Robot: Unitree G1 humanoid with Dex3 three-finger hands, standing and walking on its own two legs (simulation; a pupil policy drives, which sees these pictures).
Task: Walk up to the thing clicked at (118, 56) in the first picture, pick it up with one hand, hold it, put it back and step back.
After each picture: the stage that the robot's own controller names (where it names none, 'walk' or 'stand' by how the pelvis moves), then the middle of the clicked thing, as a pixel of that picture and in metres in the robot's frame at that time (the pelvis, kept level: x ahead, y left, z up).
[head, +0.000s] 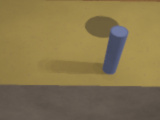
stand; (113, 52) +0.53 -0.12 -0.03
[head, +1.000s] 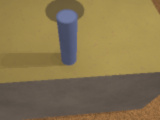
sink last; (68, 41) +0.50 +0.08 +0.01
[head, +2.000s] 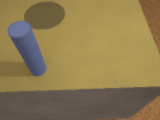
rise first; (30, 52) +0.43 +0.23 +0.00
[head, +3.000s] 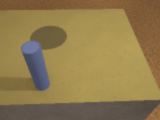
stand; (37, 68) +0.44 +0.21 -0.03
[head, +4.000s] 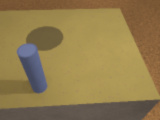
stand; (34, 71) +0.43 +0.22 -0.04
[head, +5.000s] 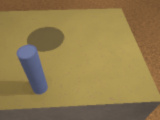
stand; (34, 72) +0.42 +0.22 -0.04
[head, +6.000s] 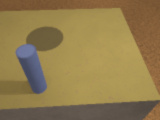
stand; (33, 71) +0.43 +0.22 -0.04
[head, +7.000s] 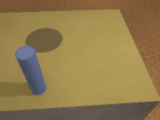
stand; (33, 73) +0.42 +0.22 -0.04
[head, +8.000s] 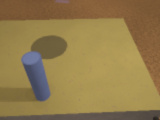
rise first; (37, 78) +0.41 +0.21 -0.03
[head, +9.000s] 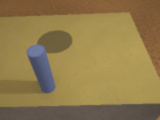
go down; (43, 71) +0.44 +0.21 -0.03
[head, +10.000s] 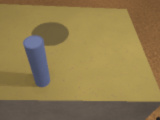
go down; (38, 64) +0.45 +0.20 -0.02
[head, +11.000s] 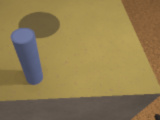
go down; (29, 60) +0.44 +0.19 +0.01
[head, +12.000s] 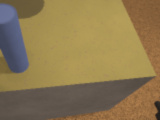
close in; (12, 45) +0.44 +0.20 +0.05
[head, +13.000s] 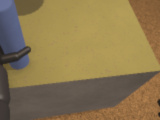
close; (11, 38) +0.46 +0.20 +0.06
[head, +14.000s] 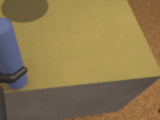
lift; (9, 59) +0.39 +0.21 +0.05
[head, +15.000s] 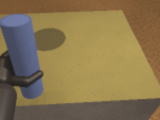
lift; (25, 61) +0.33 +0.18 +0.17
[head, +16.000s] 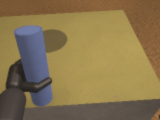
hold; (36, 69) +0.33 +0.15 +0.13
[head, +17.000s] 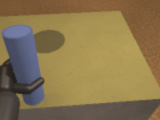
hold; (27, 69) +0.32 +0.18 +0.14
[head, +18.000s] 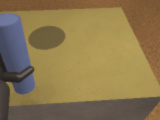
crouch; (16, 58) +0.35 +0.21 +0.14
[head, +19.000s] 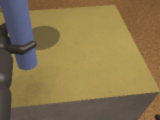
lower; (21, 34) +0.44 +0.19 +0.17
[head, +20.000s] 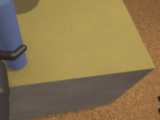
lower; (9, 37) +0.47 +0.19 +0.06
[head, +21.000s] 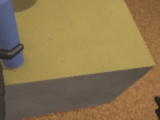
lower; (6, 35) +0.47 +0.20 +0.07
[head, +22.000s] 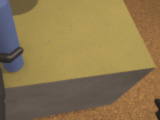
lower; (5, 39) +0.46 +0.20 +0.06
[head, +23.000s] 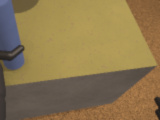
lower; (6, 37) +0.46 +0.20 +0.07
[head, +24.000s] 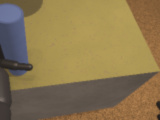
open; (14, 46) +0.44 +0.18 +0.06
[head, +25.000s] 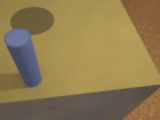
sink last; (26, 62) +0.41 +0.18 +0.03
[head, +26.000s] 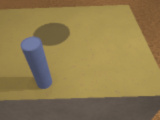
stand; (38, 66) +0.43 +0.21 +0.02
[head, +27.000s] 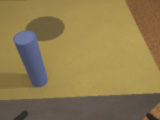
stand; (33, 62) +0.43 +0.20 +0.02
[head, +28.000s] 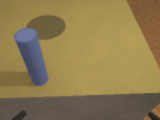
stand; (34, 60) +0.43 +0.20 +0.03
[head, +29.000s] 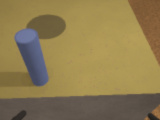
stand; (34, 61) +0.42 +0.20 +0.03
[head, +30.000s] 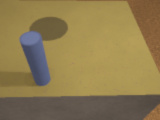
stand; (37, 62) +0.43 +0.20 +0.01
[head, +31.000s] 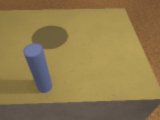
walk; (39, 70) +0.43 +0.20 -0.03
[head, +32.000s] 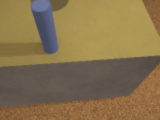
walk; (46, 30) +0.55 +0.17 -0.01
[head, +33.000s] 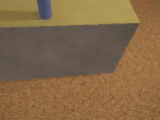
walk; out of the picture +0.81 +0.21 -0.02
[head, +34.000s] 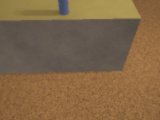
stand; out of the picture +1.04 +0.18 -0.01
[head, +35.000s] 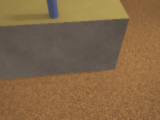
stand; (51, 0) +1.04 +0.23 -0.04
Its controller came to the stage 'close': yes
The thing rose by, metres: 0.22
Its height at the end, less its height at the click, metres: +0.00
